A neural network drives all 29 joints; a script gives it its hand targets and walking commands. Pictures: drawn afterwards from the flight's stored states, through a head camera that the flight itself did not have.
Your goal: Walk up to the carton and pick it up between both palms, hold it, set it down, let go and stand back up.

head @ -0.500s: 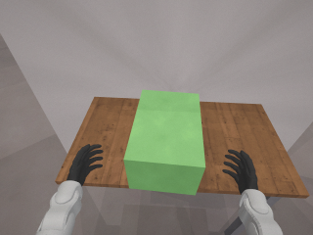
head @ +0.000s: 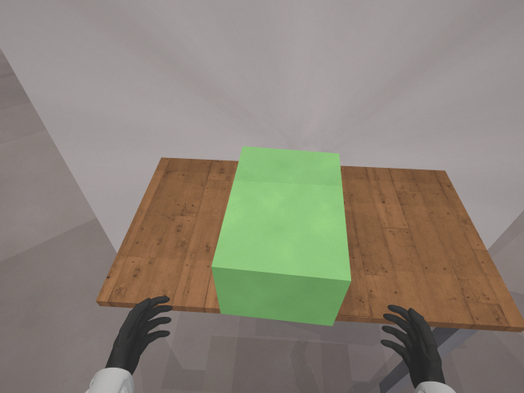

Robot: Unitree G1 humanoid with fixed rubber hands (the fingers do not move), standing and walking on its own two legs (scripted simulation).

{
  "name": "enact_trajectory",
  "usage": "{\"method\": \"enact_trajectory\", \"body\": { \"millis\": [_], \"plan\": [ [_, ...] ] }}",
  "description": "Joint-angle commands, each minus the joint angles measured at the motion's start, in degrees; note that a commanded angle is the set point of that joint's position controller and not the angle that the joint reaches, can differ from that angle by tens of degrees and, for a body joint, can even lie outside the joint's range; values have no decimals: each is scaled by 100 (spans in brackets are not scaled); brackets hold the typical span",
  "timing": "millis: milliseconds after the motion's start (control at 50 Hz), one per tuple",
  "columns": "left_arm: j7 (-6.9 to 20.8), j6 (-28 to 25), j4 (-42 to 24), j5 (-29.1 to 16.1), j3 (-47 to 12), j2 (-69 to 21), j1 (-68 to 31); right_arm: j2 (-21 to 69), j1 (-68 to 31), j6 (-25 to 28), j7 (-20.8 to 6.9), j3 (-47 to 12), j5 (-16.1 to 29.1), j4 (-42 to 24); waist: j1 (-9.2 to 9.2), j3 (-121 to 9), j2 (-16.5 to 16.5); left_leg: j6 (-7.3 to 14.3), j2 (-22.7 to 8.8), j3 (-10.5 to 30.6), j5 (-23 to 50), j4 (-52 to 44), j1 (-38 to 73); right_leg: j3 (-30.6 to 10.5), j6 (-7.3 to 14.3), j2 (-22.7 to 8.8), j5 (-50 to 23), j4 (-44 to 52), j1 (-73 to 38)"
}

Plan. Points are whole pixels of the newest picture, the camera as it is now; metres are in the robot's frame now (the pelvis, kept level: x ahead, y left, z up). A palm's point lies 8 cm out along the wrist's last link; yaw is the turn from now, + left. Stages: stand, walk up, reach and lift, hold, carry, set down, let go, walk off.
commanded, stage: set down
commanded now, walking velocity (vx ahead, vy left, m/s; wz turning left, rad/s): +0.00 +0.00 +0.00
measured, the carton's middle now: (283, 228) +0.44 +0.02 -0.02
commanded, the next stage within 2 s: let go in 0.96 s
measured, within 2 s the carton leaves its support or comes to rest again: neither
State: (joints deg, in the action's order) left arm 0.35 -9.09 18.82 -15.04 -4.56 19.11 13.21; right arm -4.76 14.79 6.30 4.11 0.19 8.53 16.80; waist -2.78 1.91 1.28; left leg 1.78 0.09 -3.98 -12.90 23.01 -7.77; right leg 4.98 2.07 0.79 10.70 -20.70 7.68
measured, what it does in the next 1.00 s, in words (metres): stands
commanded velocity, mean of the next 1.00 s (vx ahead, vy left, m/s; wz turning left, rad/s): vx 0.00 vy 0.00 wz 0.00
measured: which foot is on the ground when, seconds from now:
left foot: down 0.00-1.00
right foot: down 0.00-1.00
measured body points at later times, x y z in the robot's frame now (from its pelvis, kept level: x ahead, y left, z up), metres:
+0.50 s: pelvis +0.02 -0.01 +0.00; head +0.02 +0.00 +0.45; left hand +0.19 +0.23 -0.06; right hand +0.19 -0.21 -0.06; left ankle +0.00 +0.09 -0.74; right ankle +0.01 -0.10 -0.74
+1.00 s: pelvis +0.01 -0.01 +0.00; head +0.02 +0.00 +0.45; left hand +0.17 +0.22 -0.09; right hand +0.16 -0.23 -0.09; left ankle +0.00 +0.09 -0.74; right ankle +0.01 -0.10 -0.74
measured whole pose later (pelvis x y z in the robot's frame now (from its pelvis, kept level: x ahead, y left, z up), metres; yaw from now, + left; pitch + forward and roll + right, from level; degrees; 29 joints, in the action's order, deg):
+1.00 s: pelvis +0.01 -0.01 +0.00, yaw -1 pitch -3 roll +0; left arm 0.0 5.3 30.1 -1.7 -0.4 13.7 12.4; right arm -7.5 11.7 10.2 -0.3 1.1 0.3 41.1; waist -1.3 3.7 1.4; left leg 0.6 -0.9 -4.4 -13.1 21.3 -5.7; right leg 4.3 2.9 1.9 11.2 -19.8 6.3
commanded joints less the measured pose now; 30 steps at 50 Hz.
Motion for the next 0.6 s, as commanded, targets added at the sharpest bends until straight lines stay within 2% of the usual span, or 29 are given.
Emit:
{"method": "enact_trajectory", "body": {
  "millis": [0, 100, 220, 360, 580],
  "plan": [
    [-67, -204, -1056, 34, 299, 694, -850, -483, -770, 296, -49, 183, -48, -872, 73, -696, -500, -253, -312, 523, 760, -548, -316, -800, 198, -242, -118, 264, -559],
    [16, 16, -692, 256, 474, 629, -551, -535, -557, 328, -69, 136, -96, -465, 16, -616, -354, -267, -244, 451, 1361, -477, -13, -771, 173, -212, -346, 380, -537],
    [81, 244, -611, 455, 526, 512, -401, -581, -426, 407, -96, 125, -186, -239, 30, -475, -304, -276, -207, 377, 1651, -456, 191, -733, 156, -184, -460, 480, -453],
    [54, 372, -600, 647, 584, 488, -338, -600, -345, 519, -178, 119, -285, 29, 51, -475, -348, -286, -177, 285, 1698, -450, 257, -703, 108, -212, -654, 483, -423],
    [34, 618, -183, 965, 658, 399, -253, -656, -333, 707, -256, 128, -491, 822, 97, -514, -262, -265, -131, 179, 1610, -440, 288, -649, 4, -235, -917, 452, -457]
  ]
}}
